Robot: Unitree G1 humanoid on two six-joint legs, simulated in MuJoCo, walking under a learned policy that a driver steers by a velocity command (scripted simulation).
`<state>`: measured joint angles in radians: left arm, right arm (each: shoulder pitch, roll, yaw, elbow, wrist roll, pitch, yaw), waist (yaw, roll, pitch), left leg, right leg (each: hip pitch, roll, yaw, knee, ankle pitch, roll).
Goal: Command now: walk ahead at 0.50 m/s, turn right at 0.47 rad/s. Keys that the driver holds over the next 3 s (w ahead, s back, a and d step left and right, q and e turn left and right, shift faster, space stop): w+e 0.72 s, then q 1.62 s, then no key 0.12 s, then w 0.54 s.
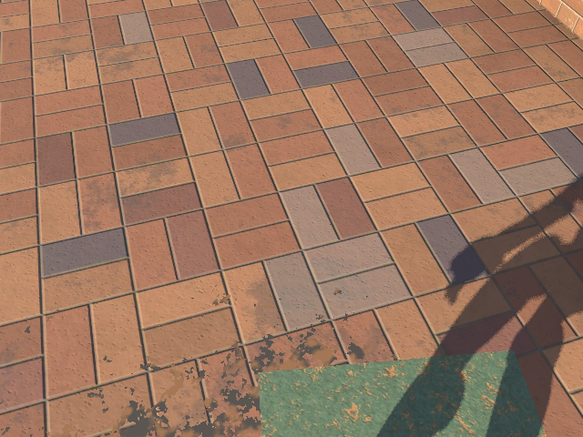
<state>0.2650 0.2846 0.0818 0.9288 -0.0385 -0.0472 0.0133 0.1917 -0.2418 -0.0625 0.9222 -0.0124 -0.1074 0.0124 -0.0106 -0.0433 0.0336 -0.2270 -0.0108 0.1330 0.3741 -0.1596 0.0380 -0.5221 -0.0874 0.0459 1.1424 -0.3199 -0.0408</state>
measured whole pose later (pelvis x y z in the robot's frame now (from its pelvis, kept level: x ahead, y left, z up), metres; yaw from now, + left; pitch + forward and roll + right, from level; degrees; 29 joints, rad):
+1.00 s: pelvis +0.53 -0.13 -0.01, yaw -25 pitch +2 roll +0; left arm 0.23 0.28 0.06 0.76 0.01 -0.01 0.03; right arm 0.12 -0.26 -0.04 0.82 0.00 -0.07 0.04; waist 0.00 -0.01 0.06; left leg -0.38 -0.06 -0.03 0.45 -0.09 0.05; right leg -0.42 0.02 0.07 1.11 -0.50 0.04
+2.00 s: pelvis +0.58 -0.15 +0.00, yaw +10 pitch +3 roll -2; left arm 0.13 0.31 0.08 0.71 0.00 0.00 0.03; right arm 0.17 -0.32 -0.07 0.65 0.01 0.04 -0.02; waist -0.01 -0.01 0.04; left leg -0.30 -0.07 -0.14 0.48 -0.21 0.05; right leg -0.47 0.01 0.08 0.82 -0.35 0.09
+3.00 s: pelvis +0.72 -0.09 -0.01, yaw +28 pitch +3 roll +1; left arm 0.08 0.29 0.04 0.70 -0.02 -0.08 -0.05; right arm 0.43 -0.31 -0.06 0.77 0.02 -0.04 0.00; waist -0.08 -0.02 0.00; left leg 0.07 0.00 -0.03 0.26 -0.37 0.00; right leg -0.51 -0.03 -0.02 0.53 -0.09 -0.02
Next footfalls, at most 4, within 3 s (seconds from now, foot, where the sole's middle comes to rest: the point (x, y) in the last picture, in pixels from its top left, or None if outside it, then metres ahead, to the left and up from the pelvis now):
0.34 right None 0.33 -0.17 -0.78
0.82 left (335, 355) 0.68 -0.10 -0.78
1.26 right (428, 386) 0.60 -0.31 -0.78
1.66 left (316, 376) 0.63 -0.05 -0.78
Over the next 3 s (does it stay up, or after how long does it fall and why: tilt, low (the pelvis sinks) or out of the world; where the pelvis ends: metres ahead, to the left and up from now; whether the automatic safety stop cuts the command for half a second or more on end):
stays up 0.72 -0.09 -0.01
